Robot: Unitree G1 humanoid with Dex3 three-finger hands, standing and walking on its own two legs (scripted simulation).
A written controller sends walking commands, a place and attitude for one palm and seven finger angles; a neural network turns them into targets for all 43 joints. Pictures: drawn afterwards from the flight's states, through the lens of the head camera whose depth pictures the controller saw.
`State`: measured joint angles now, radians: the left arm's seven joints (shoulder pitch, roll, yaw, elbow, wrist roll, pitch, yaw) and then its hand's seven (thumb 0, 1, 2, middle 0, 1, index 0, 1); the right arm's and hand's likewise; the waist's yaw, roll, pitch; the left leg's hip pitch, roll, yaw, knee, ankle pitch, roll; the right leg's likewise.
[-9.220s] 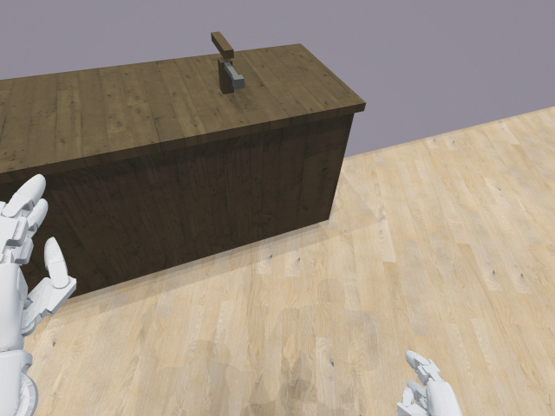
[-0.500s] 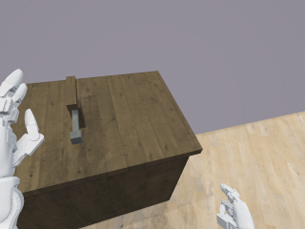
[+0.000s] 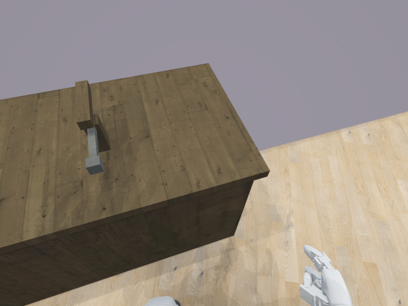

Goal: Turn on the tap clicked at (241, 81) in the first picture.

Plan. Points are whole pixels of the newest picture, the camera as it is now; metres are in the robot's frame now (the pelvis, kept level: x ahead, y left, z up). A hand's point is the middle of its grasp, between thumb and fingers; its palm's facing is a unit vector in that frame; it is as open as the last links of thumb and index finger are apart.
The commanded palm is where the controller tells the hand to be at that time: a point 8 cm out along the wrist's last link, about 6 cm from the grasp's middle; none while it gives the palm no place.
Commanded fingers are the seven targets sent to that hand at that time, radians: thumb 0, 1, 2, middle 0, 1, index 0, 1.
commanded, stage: come to a stop and stand still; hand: left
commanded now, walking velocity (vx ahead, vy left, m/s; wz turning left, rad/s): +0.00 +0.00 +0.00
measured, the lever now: (94, 165) +0.36 +0.28 +0.03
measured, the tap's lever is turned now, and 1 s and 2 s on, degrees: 0 0 0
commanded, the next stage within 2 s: none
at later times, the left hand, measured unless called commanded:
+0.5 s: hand out of the picture +0.15 +0.30 +0.20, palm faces +0.45 -0.82 -0.35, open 7.4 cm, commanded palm +0.08 +0.33 +0.18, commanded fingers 0.00 0.90 0.90 -0.20 -0.30 -0.20 -0.30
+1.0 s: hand out of the picture +0.09 +0.35 +0.19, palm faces +0.35 -0.83 -0.44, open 7.4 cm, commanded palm +0.03 +0.38 +0.18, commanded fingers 0.00 0.90 0.90 -0.20 -0.30 -0.20 -0.30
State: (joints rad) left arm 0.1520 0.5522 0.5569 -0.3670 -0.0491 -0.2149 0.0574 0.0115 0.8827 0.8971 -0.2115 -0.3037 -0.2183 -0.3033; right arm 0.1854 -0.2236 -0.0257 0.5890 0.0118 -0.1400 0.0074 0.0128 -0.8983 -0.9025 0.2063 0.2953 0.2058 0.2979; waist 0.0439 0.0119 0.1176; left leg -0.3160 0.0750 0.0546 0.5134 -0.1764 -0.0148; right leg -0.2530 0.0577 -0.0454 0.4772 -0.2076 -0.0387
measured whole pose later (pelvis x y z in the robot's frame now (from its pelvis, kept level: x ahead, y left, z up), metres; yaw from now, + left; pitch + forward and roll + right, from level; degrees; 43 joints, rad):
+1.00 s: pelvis -0.14 +0.10 -0.01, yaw -2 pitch -3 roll -6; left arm 0.34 0.45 0.41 -0.47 -0.02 -0.22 0.06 0.01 0.89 0.90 -0.21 -0.30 -0.21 -0.30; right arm 0.26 -0.22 -0.03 0.62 0.01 -0.09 0.03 0.01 -0.90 -0.90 0.21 0.30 0.20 0.30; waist 0.01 0.06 0.05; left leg -0.53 -0.02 -0.01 0.97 -0.40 -0.01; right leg -0.14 0.11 -0.14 0.49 -0.29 -0.06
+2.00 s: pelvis -0.24 +0.17 -0.01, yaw +0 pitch -2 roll -1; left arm 0.48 0.47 0.49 -0.46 -0.08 -0.22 0.09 0.00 0.89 0.90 -0.20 -0.30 -0.21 -0.30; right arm 0.24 -0.19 -0.01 0.60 0.04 -0.07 0.01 0.01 -0.90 -0.90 0.20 0.30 0.20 0.30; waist -0.01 0.04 0.07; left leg -0.45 -0.03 -0.06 1.07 -0.42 0.01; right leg -0.32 0.04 -0.06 0.61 -0.25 -0.04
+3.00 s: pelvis -0.26 +0.22 +0.00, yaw +1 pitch -1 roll +0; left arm 0.43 0.32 0.32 -0.35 -0.04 -0.14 0.14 0.01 0.89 0.90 -0.20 -0.30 -0.21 -0.30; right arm 0.21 -0.18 0.02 0.62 0.01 -0.12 -0.04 0.01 -0.90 -0.90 0.21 0.30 0.20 0.30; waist 0.02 0.01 0.02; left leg -0.22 0.00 0.03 0.47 -0.23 0.02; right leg -0.22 0.00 0.02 0.46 -0.23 0.01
